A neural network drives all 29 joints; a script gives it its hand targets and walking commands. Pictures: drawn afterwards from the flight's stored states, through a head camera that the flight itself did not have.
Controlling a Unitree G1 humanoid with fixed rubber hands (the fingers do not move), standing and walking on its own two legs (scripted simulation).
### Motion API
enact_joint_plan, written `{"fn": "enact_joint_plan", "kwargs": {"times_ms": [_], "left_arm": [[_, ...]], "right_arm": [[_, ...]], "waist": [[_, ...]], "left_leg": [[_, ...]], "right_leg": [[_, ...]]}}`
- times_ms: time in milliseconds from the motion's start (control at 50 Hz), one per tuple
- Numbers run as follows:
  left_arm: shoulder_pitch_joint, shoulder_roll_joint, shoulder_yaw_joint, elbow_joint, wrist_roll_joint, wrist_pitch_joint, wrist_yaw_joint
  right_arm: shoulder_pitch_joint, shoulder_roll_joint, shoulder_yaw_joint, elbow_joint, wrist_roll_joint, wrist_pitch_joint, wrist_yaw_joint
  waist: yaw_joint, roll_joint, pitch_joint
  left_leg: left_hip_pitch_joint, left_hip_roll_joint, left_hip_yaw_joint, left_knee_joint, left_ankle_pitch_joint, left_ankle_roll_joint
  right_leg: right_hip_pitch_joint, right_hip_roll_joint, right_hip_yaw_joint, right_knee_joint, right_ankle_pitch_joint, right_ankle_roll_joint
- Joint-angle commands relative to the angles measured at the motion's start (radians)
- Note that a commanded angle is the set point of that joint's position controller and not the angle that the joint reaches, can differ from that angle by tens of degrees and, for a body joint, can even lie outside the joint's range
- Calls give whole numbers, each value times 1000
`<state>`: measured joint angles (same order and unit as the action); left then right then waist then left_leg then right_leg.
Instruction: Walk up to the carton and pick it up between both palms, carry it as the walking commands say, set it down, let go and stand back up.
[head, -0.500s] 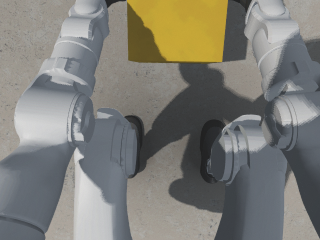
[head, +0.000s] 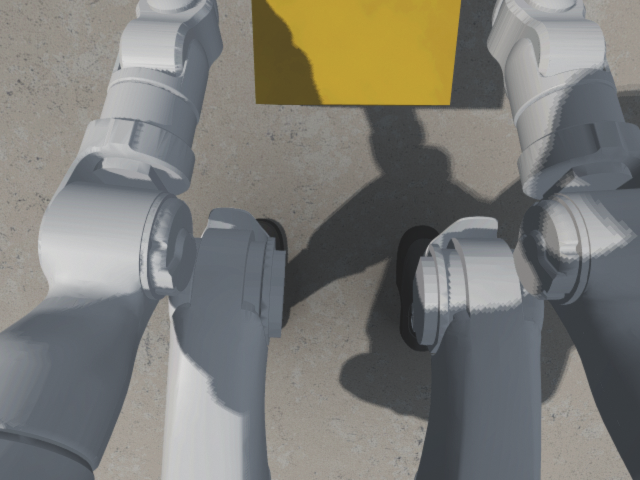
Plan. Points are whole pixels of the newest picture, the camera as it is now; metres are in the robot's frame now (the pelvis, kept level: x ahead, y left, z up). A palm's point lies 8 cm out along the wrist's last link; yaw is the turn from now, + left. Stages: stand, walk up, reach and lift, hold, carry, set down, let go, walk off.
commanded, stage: reach and lift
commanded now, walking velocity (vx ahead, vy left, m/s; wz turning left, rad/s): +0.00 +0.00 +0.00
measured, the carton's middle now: (352, 22) +0.52 +0.00 -0.24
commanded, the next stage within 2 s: none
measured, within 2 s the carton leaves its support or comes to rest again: neither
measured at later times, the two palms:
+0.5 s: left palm out of the picture +0.54 +0.16 -0.12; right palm out of the picture +0.55 -0.11 -0.12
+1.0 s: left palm out of the picture +0.51 +0.15 -0.06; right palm out of the picture +0.53 -0.11 -0.06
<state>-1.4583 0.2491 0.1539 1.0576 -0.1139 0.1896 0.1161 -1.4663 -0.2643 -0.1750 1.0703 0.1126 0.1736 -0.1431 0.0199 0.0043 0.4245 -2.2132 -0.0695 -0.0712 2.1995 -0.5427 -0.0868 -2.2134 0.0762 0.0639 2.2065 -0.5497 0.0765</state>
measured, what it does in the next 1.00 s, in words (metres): rises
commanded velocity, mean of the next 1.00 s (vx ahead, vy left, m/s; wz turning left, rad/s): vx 0.00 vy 0.00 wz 0.00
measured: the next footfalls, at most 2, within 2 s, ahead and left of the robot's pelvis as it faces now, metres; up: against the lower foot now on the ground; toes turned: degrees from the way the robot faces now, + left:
none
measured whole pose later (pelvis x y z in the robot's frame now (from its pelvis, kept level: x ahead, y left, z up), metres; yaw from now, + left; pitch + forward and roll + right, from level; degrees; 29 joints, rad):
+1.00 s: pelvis -0.02 +0.00 +0.06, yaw +0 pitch +26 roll +0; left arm -1.35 0.07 0.34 0.63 0.06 0.35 0.31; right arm -1.41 -0.11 -0.33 0.72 -0.04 0.35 -0.27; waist 0.03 0.00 0.52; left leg -1.95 -0.11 -0.10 2.01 -0.51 -0.10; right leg -1.94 0.12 0.09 2.01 -0.52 0.10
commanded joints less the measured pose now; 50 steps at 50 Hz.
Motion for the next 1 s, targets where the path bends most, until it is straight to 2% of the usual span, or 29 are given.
{"fn": "enact_joint_plan", "kwargs": {"times_ms": [0, 80, 100, 160, 200, 240, 260, 340, 360, 380, 400, 420, 440, 460, 520, 600, 620, 660, 720, 740, 760, 780, 840, 860, 900, 920, 940, 960, 980], "left_arm": [[-758, -876, -262, -346, -63, -47, -256], [-742, -947, -284, -364, -59, -1, -283], [-705, -963, -271, -351, -54, 14, -287], [-706, -985, -288, -429, -42, 31, -293], [-717, -1017, -303, -500, -49, 29, -290], [-704, -1050, -334, -496, -54, 38, -289], [-700, -1068, -336, -552, -62, 32, -280], [-717, -1054, -349, -538, -40, 33, -283], [-756, -1045, -375, -617, -41, 25, -283], [-717, -1032, -349, -530, -14, 35, -286], [-710, -1052, -392, -568, -12, 38, -287], [-727, -1066, -400, -555, -24, 40, -288], [-728, -1058, -392, -544, -6, 45, -285], [-703, -1056, -356, -478, 0, 48, -285], [-729, -1079, -394, -499, -5, 55, -291], [-656, -1088, -338, -355, 27, 81, -271], [-694, -1088, -344, -429, 33, 73, -265], [-714, -1088, -356, -451, 33, 83, -258], [-736, -1110, -362, -480, 10, 92, -251], [-721, -1088, -354, -491, 34, 94, -250], [-725, -1115, -379, -495, 21, 99, -254], [-705, -1074, -351, -466, 51, 114, -256], [-707, -1110, -386, -510, 43, 124, -264], [-733, -1136, -426, -574, 19, 128, -266], [-737, -1123, -434, -585, 17, 129, -267], [-704, -1161, -428, -510, 16, 141, -271], [-700, -1155, -441, -566, 12, 134, -276], [-714, -1160, -452, -593, -3, 139, -282], [-698, -1160, -459, -604, -15, 144, -289]], "right_arm": [[-765, 1025, 304, -334, 82, -19, 250], [-700, 1073, 279, -282, 67, 27, 266], [-702, 1079, 300, -322, 66, 33, 267], [-679, 1096, 293, -365, 57, 51, 280], [-707, 1127, 314, -420, 79, 43, 279], [-667, 1127, 306, -387, 69, 43, 279], [-658, 1157, 329, -423, 78, 45, 279], [-554, 1156, 263, -283, -1, 58, 286], [-520, 1186, 267, -292, -11, 65, 285], [-492, 1176, 254, -240, -43, 69, 286], [-516, 1193, 273, -320, -39, 63, 282], [-500, 1203, 260, -290, -50, 71, 280], [-515, 1198, 255, -317, -43, 68, 279], [-515, 1172, 237, -284, -66, 70, 280], [-628, 1126, 293, -443, -37, 58, 268], [-766, 1090, 340, -484, -4, 61, 270], [-781, 1120, 362, -508, 16, 63, 278], [-802, 1111, 389, -518, 16, 78, 282], [-768, 1151, 386, -502, 15, 99, 279], [-749, 1182, 380, -486, 12, 105, 285], [-716, 1196, 381, -480, 7, 109, 282], [-717, 1200, 354, -447, 5, 123, 285], [-718, 1240, 379, -485, 18, 133, 287], [-685, 1227, 381, -515, 19, 138, 284], [-645, 1238, 375, -477, 22, 142, 275], [-642, 1211, 355, -444, -4, 142, 274], [-596, 1255, 352, -454, -9, 149, 273], [-665, 1242, 393, -513, -6, 152, 267], [-631, 1240, 390, -549, -1, 154, 263]], "waist": [[37, -90, -1675], [15, -37, -1798], [40, -32, -1833], [21, -35, -1867], [37, -12, -1962], [4, -15, -1984], [17, -20, -2084], [-40, -18, -1925], [-43, -8, -2009], [-42, -17, -1924], [-56, 2, -2015], [-60, 1, -2061], [-35, 33, -2039], [-54, 22, -1958], [-37, 55, -2061], [-3, 10, -2016], [23, 9, -2057], [23, 6, -2110], [-11, -37, -2188], [18, -43, -2166], [3, -38, -2220], [35, -36, -2141], [43, -16, -2231], [11, -4, -2312], [26, 48, -2330], [-9, 39, -2283], [-6, 31, -2272], [-28, -17, -2331], [-42, -7, -2365]], "left_leg": [[618, -51, 190, -160, 270, 62], [686, -41, 193, -181, 222, 54], [721, -53, 199, -178, 280, 52], [740, -49, 189, -188, 326, 56], [772, -57, 193, -181, 387, 56], [802, -59, 176, -194, 433, 46], [847, -66, 181, -186, 486, 46], [806, -59, 160, -208, 421, 39], [823, -66, 174, -207, 433, 33], [764, -61, 172, -220, 407, 35], [826, -63, 175, -226, 428, 38], [845, -66, 186, -228, 407, 31], [839, -65, 191, -238, 399, 29], [784, -64, 187, -250, 363, 31], [806, -69, 195, -253, 369, 30], [836, -67, 186, -284, 279, 44], [873, -74, 190, -295, 285, 54], [913, -71, 178, -310, 271, 61], [956, -71, 170, -328, 272, 66], [936, -76, 175, -342, 280, 70], [974, -71, 176, -337, 291, 69], [913, -66, 188, -343, 223, 70], [960, -72, 192, -360, 258, 68], [1004, -76, 187, -364, 297, 63], [997, -80, 196, -353, 330, 53], [990, -81, 185, -362, 299, 53], [965, -84, 191, -363, 296, 54], [962, -85, 191, -364, 309, 60], [958, -87, 209, -361, 319, 51]], "right_leg": [[741, 54, -156, -172, 298, -37], [779, 56, -169, -178, 244, -41], [793, 60, -173, -182, 287, -42], [775, 64, -171, -188, 333, -45], [800, 77, -166, -177, 393, -43], [779, 82, -193, -163, 428, -41], [840, 86, -184, -172, 474, -40], [712, 79, -189, -189, 390, -50], [776, 84, -180, -201, 419, -55], [751, 78, -180, -215, 394, -52], [792, 83, -185, -213, 420, -45], [806, 82, -191, -220, 397, -52], [774, 88, -182, -230, 385, -50], [766, 81, -183, -244, 350, -48], [834, 86, -167, -254, 376, -54], [772, 73, -187, -286, 250, -46], [770, 78, -183, -291, 243, -42], [785, 76, -186, -302, 228, -47], [809, 76, -205, -318, 223, -37], [785, 80, -209, -316, 235, -31], [822, 79, -203, -328, 243, -36], [784, 82, -194, -336, 186, -34], [844, 85, -192, -341, 235, -30], [875, 91, -199, -343, 276, -33], [896, 88, -178, -347, 311, -41], [863, 85, -187, -353, 274, -45], [888, 91, -169, -368, 293, -44], [951, 93, -180, -362, 308, -36], [1008, 94, -164, -389, 341, -42]]}}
